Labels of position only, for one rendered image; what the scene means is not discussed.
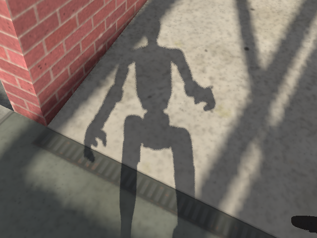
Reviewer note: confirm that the right robot hand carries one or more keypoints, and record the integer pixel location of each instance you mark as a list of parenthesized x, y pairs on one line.
[(305, 222)]

